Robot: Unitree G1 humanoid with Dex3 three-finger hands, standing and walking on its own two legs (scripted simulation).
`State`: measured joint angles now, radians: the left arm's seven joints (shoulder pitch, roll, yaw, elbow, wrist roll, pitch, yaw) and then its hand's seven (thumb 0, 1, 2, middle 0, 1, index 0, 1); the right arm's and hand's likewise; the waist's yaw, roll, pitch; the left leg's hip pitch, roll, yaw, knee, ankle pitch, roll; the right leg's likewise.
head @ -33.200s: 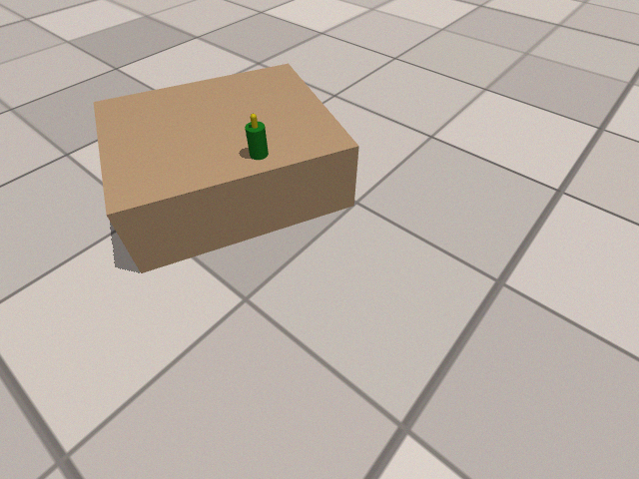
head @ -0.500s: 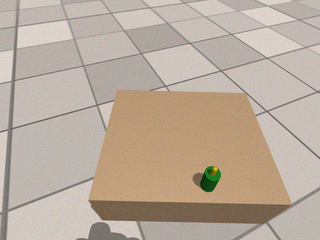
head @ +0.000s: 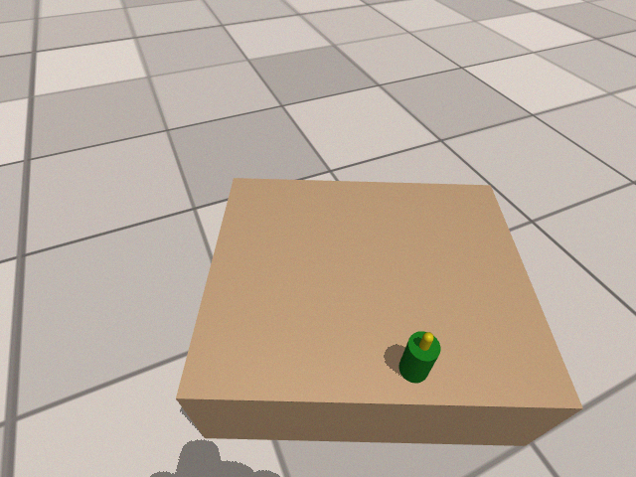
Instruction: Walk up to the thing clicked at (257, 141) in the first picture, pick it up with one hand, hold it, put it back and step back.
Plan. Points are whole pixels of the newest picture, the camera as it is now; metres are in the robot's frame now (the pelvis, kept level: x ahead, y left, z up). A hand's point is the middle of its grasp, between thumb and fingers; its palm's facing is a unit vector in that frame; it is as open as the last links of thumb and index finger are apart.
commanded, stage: stand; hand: right
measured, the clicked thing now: (420, 353) +0.45 -0.23 -0.37
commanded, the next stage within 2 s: step back in 0.58 s
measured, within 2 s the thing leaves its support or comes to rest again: neither
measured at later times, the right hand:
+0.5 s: hand out of the picture +0.06 -0.25 -0.16, palm faces -0.02 +0.94 -0.35, open 7.4 cm
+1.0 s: hand out of the picture +0.04 -0.31 -0.18, palm faces -0.01 +0.93 -0.36, open 7.4 cm
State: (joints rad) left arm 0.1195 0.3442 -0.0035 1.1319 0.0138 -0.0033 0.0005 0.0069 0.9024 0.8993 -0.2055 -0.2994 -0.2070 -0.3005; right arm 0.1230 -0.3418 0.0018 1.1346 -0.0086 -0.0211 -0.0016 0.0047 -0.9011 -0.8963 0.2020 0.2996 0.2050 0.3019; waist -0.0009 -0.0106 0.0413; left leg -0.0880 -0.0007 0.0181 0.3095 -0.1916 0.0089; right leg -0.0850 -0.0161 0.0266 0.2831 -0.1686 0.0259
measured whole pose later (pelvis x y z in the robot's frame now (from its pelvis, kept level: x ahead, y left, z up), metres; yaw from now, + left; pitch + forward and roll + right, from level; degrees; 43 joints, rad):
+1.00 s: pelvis -0.07 -0.03 -0.02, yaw -1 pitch -1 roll +2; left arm 0.13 0.35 0.04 0.93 0.04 0.04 0.01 0.01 0.90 0.90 -0.21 -0.30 -0.21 -0.30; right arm 0.07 -0.42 -0.07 0.95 0.01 0.06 0.00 0.00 -0.90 -0.90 0.20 0.30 0.20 0.30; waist 0.02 0.03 0.17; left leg -0.44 -0.11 -0.13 1.14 -0.50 0.01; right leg -0.35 0.00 0.02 0.56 -0.20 -0.03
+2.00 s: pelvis -0.34 +0.02 -0.03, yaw +0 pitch -2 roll +0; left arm 0.08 0.38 0.06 0.75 0.03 0.05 0.01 0.01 0.90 0.90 -0.21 -0.30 -0.21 -0.30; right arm 0.18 -0.39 -0.05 0.89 -0.01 0.03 -0.02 0.00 -0.90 -0.90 0.20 0.30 0.20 0.30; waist 0.00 -0.02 0.19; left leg -0.25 -0.04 -0.05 0.65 -0.38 0.00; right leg -0.42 -0.03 0.03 0.67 -0.22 0.03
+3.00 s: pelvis -0.63 -0.03 -0.02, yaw -1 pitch -1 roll +0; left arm 0.19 0.38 0.05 0.89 0.02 0.05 -0.02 0.01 0.90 0.90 -0.21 -0.30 -0.21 -0.30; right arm 0.18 -0.35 -0.03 0.90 -0.04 0.01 0.00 0.01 -0.90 -0.90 0.21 0.30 0.21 0.30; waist 0.02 -0.03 0.08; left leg -0.29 0.01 -0.01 0.61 -0.30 0.01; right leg -0.28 0.01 0.04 0.74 -0.45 -0.01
